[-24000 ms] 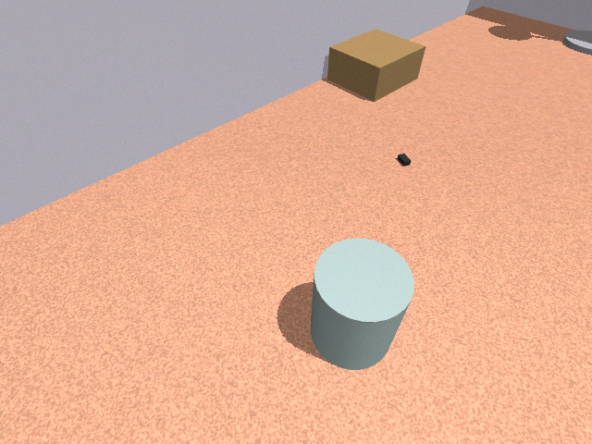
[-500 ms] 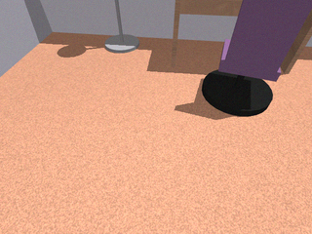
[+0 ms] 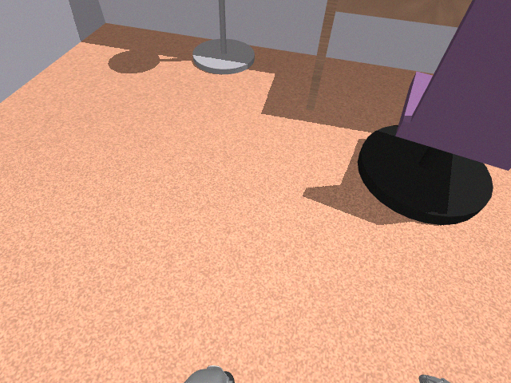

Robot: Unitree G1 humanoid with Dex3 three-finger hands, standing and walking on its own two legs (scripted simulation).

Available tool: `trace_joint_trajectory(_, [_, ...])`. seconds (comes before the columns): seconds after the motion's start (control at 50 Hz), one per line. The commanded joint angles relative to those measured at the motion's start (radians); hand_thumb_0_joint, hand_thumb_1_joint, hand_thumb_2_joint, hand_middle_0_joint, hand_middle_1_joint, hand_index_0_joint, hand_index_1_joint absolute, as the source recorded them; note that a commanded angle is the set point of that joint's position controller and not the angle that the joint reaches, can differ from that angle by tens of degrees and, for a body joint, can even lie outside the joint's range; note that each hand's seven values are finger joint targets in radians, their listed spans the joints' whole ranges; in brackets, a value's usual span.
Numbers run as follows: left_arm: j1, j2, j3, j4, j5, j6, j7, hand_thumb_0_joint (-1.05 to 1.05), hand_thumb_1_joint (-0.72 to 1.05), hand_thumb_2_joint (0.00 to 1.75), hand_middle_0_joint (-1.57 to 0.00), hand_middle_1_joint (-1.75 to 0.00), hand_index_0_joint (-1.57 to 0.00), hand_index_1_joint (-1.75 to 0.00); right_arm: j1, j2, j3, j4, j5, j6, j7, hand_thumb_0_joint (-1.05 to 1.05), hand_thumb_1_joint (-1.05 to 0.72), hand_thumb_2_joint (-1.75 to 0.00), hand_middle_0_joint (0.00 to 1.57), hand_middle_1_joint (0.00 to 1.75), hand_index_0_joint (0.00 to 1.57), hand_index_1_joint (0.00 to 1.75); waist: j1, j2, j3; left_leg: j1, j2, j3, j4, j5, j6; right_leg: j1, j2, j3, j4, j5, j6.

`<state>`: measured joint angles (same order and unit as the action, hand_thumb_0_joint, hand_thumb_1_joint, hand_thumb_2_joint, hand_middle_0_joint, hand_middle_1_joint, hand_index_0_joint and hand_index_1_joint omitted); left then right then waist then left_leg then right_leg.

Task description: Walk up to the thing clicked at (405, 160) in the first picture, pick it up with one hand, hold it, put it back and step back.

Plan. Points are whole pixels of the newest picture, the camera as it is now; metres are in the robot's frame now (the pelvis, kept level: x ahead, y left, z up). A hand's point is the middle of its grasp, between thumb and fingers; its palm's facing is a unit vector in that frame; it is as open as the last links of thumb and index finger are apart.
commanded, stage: walk up
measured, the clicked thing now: out of the picture -0.13 +0.99 -0.74
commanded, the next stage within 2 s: none
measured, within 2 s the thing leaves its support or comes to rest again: neither
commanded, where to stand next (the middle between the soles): +0.96 -0.01 m, yaw -3 degrees
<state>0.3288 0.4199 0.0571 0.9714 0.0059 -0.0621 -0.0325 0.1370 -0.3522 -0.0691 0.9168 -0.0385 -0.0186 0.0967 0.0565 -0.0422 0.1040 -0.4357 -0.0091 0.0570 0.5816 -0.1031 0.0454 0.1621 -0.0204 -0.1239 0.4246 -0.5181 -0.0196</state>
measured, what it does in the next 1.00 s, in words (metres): walks ahead: right foot, then left foot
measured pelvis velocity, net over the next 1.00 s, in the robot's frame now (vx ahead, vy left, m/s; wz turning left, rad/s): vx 0.49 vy -0.01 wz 0.00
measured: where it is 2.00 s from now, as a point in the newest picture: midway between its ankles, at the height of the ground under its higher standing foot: (271, 223)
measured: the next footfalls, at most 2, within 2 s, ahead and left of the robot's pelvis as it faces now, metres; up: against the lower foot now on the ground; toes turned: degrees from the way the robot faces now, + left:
right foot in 0.44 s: +0.40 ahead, -0.18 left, +0.00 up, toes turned -6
left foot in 0.90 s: +0.60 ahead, +0.10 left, +0.00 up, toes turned +4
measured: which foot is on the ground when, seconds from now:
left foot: down 0.00-0.48, up 0.50-0.88, down 0.90-1.00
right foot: down 0.00-0.02, up 0.04-0.42, down 0.44-0.94, up 0.96-1.00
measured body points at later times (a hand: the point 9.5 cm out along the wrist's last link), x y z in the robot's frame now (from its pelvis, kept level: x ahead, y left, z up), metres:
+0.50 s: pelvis +0.27 -0.05 +0.00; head +0.28 -0.08 +0.45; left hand +0.37 +0.27 -0.08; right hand +0.28 -0.38 -0.13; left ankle +0.13 +0.10 -0.69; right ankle +0.36 -0.18 -0.72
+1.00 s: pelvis +0.49 -0.01 +0.01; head +0.51 +0.01 +0.46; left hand +0.52 +0.31 -0.12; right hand +0.59 -0.33 -0.08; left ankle +0.56 +0.09 -0.72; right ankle +0.39 -0.17 -0.66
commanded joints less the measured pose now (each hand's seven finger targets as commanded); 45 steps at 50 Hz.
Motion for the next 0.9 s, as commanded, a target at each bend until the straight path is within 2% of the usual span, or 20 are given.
trace_joint_trajectory(0.0, [0.086,0.157,0.046,-0.131,-0.041,-0.016,0.023,0.0,0.9,0.9,-0.2,-0.3,-0.2,-0.3,0.35,-0.396,-0.134,-0.054,-0.011,-0.044,-0.049,0.0,-0.9,-0.9,0.2,0.3,0.2,0.3,-0.18,0.403,-0.351,0.847,0.376,-0.727,-0.217,-0.138,0.263,-0.73,0.16,0.111,0.821,0.03,0.0])
trace_joint_trajectory(0.02, [0.045,0.234,0.046,-0.115,-0.026,-0.013,0.035,0.0,0.9,0.9,-0.2,-0.3,-0.2,-0.3,0.293,-0.375,-0.135,-0.07,0.027,-0.045,-0.053,0.0,-0.9,-0.9,0.2,0.3,0.2,0.3,-0.163,0.259,-0.341,0.782,0.41,-0.792,-0.281,-0.237,0.303,-0.75,0.072,0.232,0.879,-0.015,-0.048])
trace_joint_trajectory(0.04, [-0.009,0.253,0.038,-0.122,-0.02,-0.019,0.031,0.0,0.9,0.9,-0.2,-0.3,-0.2,-0.3,0.244,-0.339,-0.122,-0.091,0.039,-0.045,-0.06,0.0,-0.9,-0.9,0.2,0.3,0.2,0.3,-0.155,0.179,-0.27,0.676,0.393,-0.673,-0.296,-0.179,0.281,-0.762,0.036,0.258,0.901,0.04,-0.046])
trace_joint_trajectory(0.06, [-0.007,0.231,0.03,-0.12,-0.029,-0.023,0.023,0.0,0.9,0.9,-0.2,-0.3,-0.2,-0.3,0.171,-0.307,-0.096,-0.109,0.045,-0.049,-0.067,0.0,-0.9,-0.9,0.2,0.3,0.2,0.3,-0.112,0.103,-0.202,0.533,0.342,-0.463,-0.292,-0.047,0.207,-0.708,-0.001,0.305,0.859,0.123,-0.044])
trace_joint_trajectory(0.1, [0.032,0.188,0.027,-0.107,-0.034,-0.015,0.006,0.0,0.9,0.9,-0.2,-0.3,-0.2,-0.3,0.107,-0.26,-0.068,-0.118,0.045,-0.059,-0.072,0.0,-0.9,-0.9,0.2,0.3,0.2,0.3,-0.056,0.099,-0.062,0.304,0.268,-0.261,-0.345,0.008,0.134,-0.624,-0.029,0.262,0.745,0.2,-0.033])
trace_joint_trajectory(0.16, [0.031,0.165,0.035,-0.12,-0.02,-0.003,-0.012,0.0,0.9,0.9,-0.2,-0.3,-0.2,-0.3,0.13,-0.259,-0.062,-0.128,0.035,-0.082,-0.067,0.0,-0.9,-0.9,0.2,0.3,0.2,0.3,-0.055,0.122,-0.014,0.234,0.252,-0.182,-0.372,0.057,0.173,-0.62,-0.034,0.211,0.665,0.239,0.006])
trace_joint_trajectory(0.26, [-0.092,0.163,0.04,-0.157,0.007,-0.011,-0.048,0.0,0.9,0.9,-0.2,-0.3,-0.2,-0.3,0.104,-0.286,-0.068,-0.145,0.032,-0.098,-0.046,0.0,-0.9,-0.9,0.2,0.3,0.2,0.3,-0.074,0.19,0.065,0.189,0.22,-0.091,-0.428,-0.181,0.175,-0.626,-0.099,0.122,0.286,0.361,0.035])
trace_joint_trajectory(0.34, [-0.104,0.161,0.059,-0.14,0.002,-0.025,-0.043,0.0,0.9,0.9,-0.2,-0.3,-0.2,-0.3,0.124,-0.287,-0.068,-0.151,0.035,-0.088,-0.045,0.0,-0.9,-0.9,0.2,0.3,0.2,0.3,-0.062,0.185,-0.03,0.222,0.224,-0.087,-0.289,-0.023,0.137,-0.465,-0.066,0.095,0.155,0.471,0.003])
trace_joint_trajectory(0.38, [-0.05,0.166,0.063,-0.119,0.004,-0.028,-0.036,0.0,0.9,0.9,-0.2,-0.3,-0.2,-0.3,0.121,-0.292,-0.068,-0.159,0.036,-0.077,-0.051,0.0,-0.9,-0.9,0.2,0.3,0.2,0.3,-0.029,0.145,-0.074,0.228,0.217,-0.077,-0.175,0.031,0.117,-0.362,-0.04,0.057,0.116,0.465,-0.009])
trace_joint_trajectory(0.42, [0.106,0.231,0.092,-0.077,0.009,-0.039,-0.018,0.0,0.9,0.9,-0.2,-0.3,-0.2,-0.3,0.168,-0.238,-0.048,-0.163,0.032,-0.071,-0.052,0.0,-0.9,-0.9,0.2,0.3,0.2,0.3,0.049,-0.04,-0.191,0.165,0.12,0.006,0.204,0.111,0.07,-0.11,-0.019,0.05,0.066,0.354,-0.043])
trace_joint_trajectory(0.44, [0.184,0.305,0.118,-0.075,0.015,-0.046,-0.005,0.0,0.9,0.9,-0.2,-0.3,-0.2,-0.3,0.242,-0.185,-0.027,-0.168,0.034,-0.071,-0.051,0.0,-0.9,-0.9,0.2,0.3,0.2,0.3,0.069,-0.222,-0.248,0.008,0.028,0.036,0.451,-0.105,0.031,0.017,-0.18,0.308,0.003,0.19,-0.079])
trace_joint_trajectory(0.46, [0.192,0.369,0.121,-0.091,0.004,-0.049,-0.001,0.0,0.9,0.9,-0.2,-0.3,-0.2,-0.3,0.264,-0.207,-0.029,-0.171,0.046,-0.067,-0.054,0.0,-0.9,-0.9,0.2,0.3,0.2,0.3,0.055,-0.273,-0.223,-0.179,-0.057,-0.018,0.598,-0.411,-0.003,0.064,-0.412,0.751,-0.151,0.173,-0.181])
trace_joint_trajectory(0.48, [0.116,0.369,0.116,-0.109,-0.009,-0.046,0.002,0.0,0.9,0.9,-0.2,-0.3,-0.2,-0.3,0.228,-0.287,-0.044,-0.142,0.039,-0.058,-0.066,0.0,-0.9,-0.9,0.2,0.3,0.2,0.3,0.044,-0.201,-0.191,-0.201,0.008,-0.094,0.671,-0.435,-0.001,-0.012,-0.452,0.827,-0.159,0.13,-0.263])
trace_joint_trajectory(0.5, [0.079,0.33,0.106,-0.129,-0.017,-0.042,0.006,0.0,0.9,0.9,-0.2,-0.3,-0.2,-0.3,0.172,-0.299,-0.05,-0.134,0.036,-0.058,-0.069,0.0,-0.9,-0.9,0.2,0.3,0.2,0.3,0.043,-0.125,-0.123,-0.2,0.035,-0.139,0.697,-0.392,-0.002,-0.123,-0.415,0.735,-0.174,0.159,-0.267])
trace_joint_trajectory(0.54, [0.01,0.27,0.081,-0.135,-0.019,-0.046,0.013,0.0,0.9,0.9,-0.2,-0.3,-0.2,-0.3,0.186,-0.261,-0.043,-0.109,0.059,-0.052,-0.062,0.0,-0.9,-0.9,0.2,0.3,0.2,0.3,-0.019,-0.086,-0.055,-0.114,0.056,-0.191,0.62,-0.267,0.006,-0.28,-0.286,0.436,-0.16,0.332,-0.173])
trace_joint_trajectory(0.6, [-0.04,0.235,0.067,-0.152,-0.01,-0.054,0.01,0.0,0.9,0.9,-0.2,-0.3,-0.2,-0.3,0.243,-0.237,-0.042,-0.085,0.041,-0.03,-0.042,0.0,-0.9,-0.9,0.2,0.3,0.2,0.3,-0.058,-0.104,-0.024,-0.027,0.059,-0.139,0.502,-0.171,-0.014,-0.425,-0.199,0.248,-0.195,0.304,-0.163])
trace_joint_trajectory(0.7, [-0.024,0.264,0.08,-0.186,0.004,-0.063,0.006,0.0,0.9,0.9,-0.2,-0.3,-0.2,-0.3,0.12,-0.231,-0.047,-0.122,0.023,-0.029,-0.016,0.0,-0.9,-0.9,0.2,0.3,0.2,0.3,-0.028,-0.094,-0.002,-0.086,0.104,-0.095,0.204,-0.13,-0.064,-0.384,-0.245,0.213,-0.245,0.163,-0.204])
trace_joint_trajectory(0.8, [0.014,0.273,0.077,-0.176,0.001,-0.058,0.006,0.0,0.9,0.9,-0.2,-0.3,-0.2,-0.3,0.039,-0.212,-0.049,-0.146,0.016,-0.053,-0.008,0.0,-0.9,-0.9,0.2,0.3,0.2,0.3,-0.006,-0.089,-0.049,0.039,0.102,-0.034,0.013,-0.037,-0.028,-0.323,-0.263,0.172,-0.112,0.401,-0.169])
trace_joint_trajectory(0.84, [-0.004,0.282,0.074,-0.179,-0.003,-0.049,0.007,0.0,0.9,0.9,-0.2,-0.3,-0.2,-0.3,0.081,-0.218,-0.056,-0.129,0.015,-0.057,-0.01,0.0,-0.9,-0.9,0.2,0.3,0.2,0.3,-0.042,-0.055,-0.062,0.151,0.084,-0.002,-0.041,-0.024,-0.01,-0.369,-0.258,0.163,-0.041,0.392,-0.156])
trace_joint_trajectory(0.88, [0.012,0.219,0.05,-0.192,-0.002,-0.041,0.011,0.0,0.9,0.9,-0.2,-0.3,-0.2,-0.3,0.286,-0.293,-0.085,-0.064,0.002,-0.068,-0.025,0.0,-0.9,-0.9,0.2,0.3,0.2,0.3,-0.144,0.145,-0.175,0.44,0.057,-0.037,-0.091,-0.117,0.042,-0.46,-0.151,0.074,0.33,0.52,-0.102])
